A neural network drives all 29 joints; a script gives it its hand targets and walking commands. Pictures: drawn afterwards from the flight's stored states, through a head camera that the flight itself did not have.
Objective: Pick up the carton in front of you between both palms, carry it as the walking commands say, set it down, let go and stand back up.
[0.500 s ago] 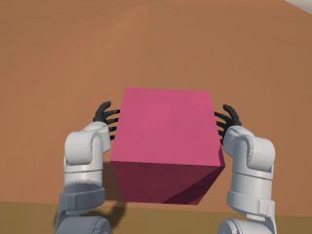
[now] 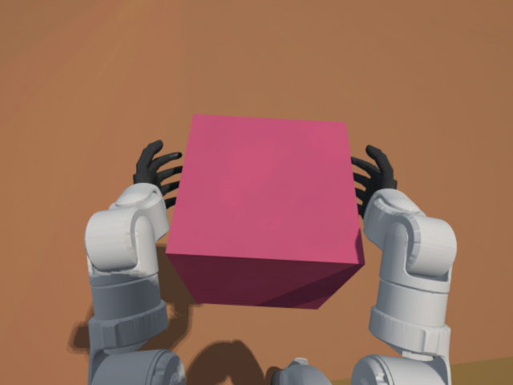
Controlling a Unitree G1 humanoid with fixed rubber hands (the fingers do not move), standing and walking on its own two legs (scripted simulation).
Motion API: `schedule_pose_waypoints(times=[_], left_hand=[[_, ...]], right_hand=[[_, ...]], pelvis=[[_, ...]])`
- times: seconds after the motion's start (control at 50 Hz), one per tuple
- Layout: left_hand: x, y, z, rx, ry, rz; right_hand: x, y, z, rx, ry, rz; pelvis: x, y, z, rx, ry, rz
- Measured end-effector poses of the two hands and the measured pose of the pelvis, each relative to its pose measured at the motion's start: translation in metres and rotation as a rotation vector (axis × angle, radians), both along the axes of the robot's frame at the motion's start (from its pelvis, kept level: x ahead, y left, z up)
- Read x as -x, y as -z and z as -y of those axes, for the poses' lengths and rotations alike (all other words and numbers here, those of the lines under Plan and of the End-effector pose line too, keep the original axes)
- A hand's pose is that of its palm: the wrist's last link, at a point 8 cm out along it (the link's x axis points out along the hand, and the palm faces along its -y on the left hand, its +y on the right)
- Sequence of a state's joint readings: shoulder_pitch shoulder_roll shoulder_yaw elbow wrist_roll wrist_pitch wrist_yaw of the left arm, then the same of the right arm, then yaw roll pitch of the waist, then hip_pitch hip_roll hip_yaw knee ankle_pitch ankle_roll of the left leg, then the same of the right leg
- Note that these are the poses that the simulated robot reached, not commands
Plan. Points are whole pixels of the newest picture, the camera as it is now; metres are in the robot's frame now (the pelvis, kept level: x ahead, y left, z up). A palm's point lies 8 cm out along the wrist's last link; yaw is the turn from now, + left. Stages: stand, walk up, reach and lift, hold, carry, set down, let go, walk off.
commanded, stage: carry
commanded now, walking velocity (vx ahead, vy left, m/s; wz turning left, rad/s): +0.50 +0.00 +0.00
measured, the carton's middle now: (262, 223) +0.37 -0.02 +0.07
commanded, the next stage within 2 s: none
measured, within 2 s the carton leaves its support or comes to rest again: neither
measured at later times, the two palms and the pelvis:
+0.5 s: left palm (158, 49) +0.67 +0.16 +0.19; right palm (320, 52) +0.68 -0.15 +0.19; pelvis +0.32 +0.00 +0.03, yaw +0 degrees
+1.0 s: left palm (184, 23) +0.94 +0.14 +0.12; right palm (300, 25) +0.94 -0.16 +0.13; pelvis +0.66 -0.01 +0.02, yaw -1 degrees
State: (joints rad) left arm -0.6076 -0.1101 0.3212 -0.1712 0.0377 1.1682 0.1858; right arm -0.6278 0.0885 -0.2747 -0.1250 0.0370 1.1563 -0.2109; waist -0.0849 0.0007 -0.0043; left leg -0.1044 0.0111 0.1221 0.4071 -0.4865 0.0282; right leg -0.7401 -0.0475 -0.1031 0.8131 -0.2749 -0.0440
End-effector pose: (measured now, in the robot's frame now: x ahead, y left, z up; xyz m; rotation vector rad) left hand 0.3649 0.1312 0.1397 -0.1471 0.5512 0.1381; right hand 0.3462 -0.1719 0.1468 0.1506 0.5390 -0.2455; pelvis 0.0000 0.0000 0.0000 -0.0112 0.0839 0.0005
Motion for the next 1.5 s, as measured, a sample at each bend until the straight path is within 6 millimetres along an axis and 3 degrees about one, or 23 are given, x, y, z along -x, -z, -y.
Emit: schedule_pose_waypoints(times=[0.1,0.22,0.34,0.48,0.54,0.6,0.76,0.88,1.02,1.14,1.26,1.4,1.5], left_hand=[[-0.063,0.004,0.001,-0.02,-0.041,-0.005],[-0.107,0.008,-0.016,-0.019,-0.134,-0.104],[-0.177,-0.022,-0.024,-0.022,-0.146,-0.024],[-0.287,-0.048,-0.025,-0.031,-0.062,0.036],[-0.34,-0.045,-0.025,-0.028,-0.006,0.04],[-0.384,-0.035,-0.024,-0.027,0.034,-0.019],[-0.46,-0.004,-0.02,0.025,0.033,-0.168],[-0.508,0.01,-0.024,-0.001,-0.007,-0.134],[-0.588,0.016,-0.009,-0.07,-0.023,-0.072],[-0.634,0.021,0.001,-0.091,-0.029,-0.182],[-0.686,0.005,0.001,-0.108,-0.032,-0.167],[-0.778,-0.006,-0.011,-0.098,-0.009,-0.08],[-0.862,0.011,-0.033,-0.072,0.01,-0.057]], right_hand=[[-0.086,0.01,-0.001,-0.01,-0.083,-0.005],[-0.159,0.015,-0.02,-0.056,-0.148,-0.097],[-0.228,-0.008,-0.026,-0.05,-0.137,-0.019],[-0.316,-0.037,-0.026,-0.005,-0.092,0.041],[-0.355,-0.04,-0.027,0.015,-0.065,0.043],[-0.385,-0.032,-0.025,0.033,-0.026,-0.021],[-0.454,-0.002,-0.024,-0.022,0.029,-0.165],[-0.517,0.01,-0.028,0.0,-0.015,-0.135],[-0.61,0.024,-0.014,0.036,-0.103,-0.074],[-0.661,0.031,-0.004,0.048,-0.14,-0.184],[-0.716,0.02,-0.003,0.034,-0.143,-0.168],[-0.799,0.005,-0.015,0.041,-0.11,-0.084],[-0.879,0.014,-0.037,0.066,-0.091,-0.063]], pelvis=[[-0.073,0.008,0.02,0.02,-0.012,0.027],[-0.137,-0.02,0.033,-0.014,-0.019,0.014],[-0.205,-0.033,0.03,-0.026,-0.017,0.0],[-0.307,-0.031,0.007,-0.002,0.003,0.003],[-0.357,-0.018,-0.008,-0.001,0.02,0.02],[-0.392,-0.021,-0.017,-0.005,0.023,0.022],[-0.481,-0.047,-0.026,0.022,0.04,0.001],[-0.562,-0.047,-0.015,0.016,0.039,0.0],[-0.678,-0.022,0.012,0.013,0.008,0.024],[-0.751,-0.04,0.026,-0.013,-0.025,0.018],[-0.822,-0.051,0.025,-0.033,-0.012,0.025],[-0.919,-0.042,0.007,-0.019,-0.001,0.04],[-0.998,-0.019,-0.016,-0.008,0.022,0.058]])
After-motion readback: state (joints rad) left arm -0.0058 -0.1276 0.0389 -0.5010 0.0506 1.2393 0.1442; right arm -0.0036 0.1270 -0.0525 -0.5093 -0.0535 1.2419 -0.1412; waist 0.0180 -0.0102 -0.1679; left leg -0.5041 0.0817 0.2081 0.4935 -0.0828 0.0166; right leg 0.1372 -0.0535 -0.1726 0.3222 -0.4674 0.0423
